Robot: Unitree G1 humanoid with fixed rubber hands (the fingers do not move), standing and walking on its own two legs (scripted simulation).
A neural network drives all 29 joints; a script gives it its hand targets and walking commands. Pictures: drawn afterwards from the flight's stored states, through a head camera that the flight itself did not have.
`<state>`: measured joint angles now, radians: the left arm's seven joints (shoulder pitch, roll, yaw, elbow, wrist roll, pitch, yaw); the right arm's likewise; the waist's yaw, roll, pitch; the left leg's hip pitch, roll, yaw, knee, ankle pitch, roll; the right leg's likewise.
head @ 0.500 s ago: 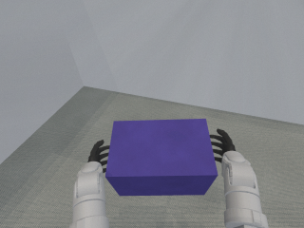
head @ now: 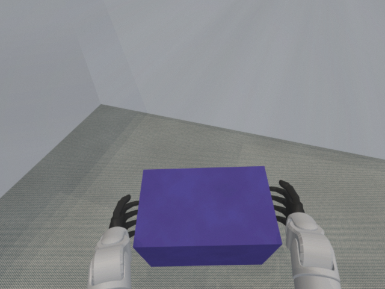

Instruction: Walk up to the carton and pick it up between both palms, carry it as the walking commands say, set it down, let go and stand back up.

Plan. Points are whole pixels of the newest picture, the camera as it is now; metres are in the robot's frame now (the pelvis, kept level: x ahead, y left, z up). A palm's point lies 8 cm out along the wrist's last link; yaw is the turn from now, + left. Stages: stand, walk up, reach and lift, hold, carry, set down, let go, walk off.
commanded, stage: hold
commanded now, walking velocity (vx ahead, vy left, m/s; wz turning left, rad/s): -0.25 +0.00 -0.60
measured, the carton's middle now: (204, 218) +0.31 +0.00 -0.04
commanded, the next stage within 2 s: carry in 0.02 s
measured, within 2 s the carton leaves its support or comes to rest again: neither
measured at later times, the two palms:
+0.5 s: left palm (159, 269) +0.18 +0.09 +0.02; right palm out of the picture +0.12 -0.26 +0.03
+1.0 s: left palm out of the picture +0.04 +0.05 +0.04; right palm out of the picture -0.08 -0.28 +0.05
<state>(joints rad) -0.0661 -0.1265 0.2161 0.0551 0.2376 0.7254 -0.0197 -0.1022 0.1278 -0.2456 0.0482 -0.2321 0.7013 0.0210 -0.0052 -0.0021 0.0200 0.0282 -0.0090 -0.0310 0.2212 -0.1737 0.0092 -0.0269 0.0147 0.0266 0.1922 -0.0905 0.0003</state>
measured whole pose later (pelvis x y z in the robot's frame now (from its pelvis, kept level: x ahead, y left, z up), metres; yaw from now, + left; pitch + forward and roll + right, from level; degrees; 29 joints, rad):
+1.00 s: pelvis -0.28 -0.01 -0.04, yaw -26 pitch +2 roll -1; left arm -0.20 -0.13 0.24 -0.28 0.12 1.18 0.08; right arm -0.26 0.13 -0.23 -0.25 -0.17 1.13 -0.10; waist 0.06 0.03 -0.07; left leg -0.45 0.22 0.17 0.83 -0.46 -0.07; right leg -0.42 0.00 -0.03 0.71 -0.33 0.01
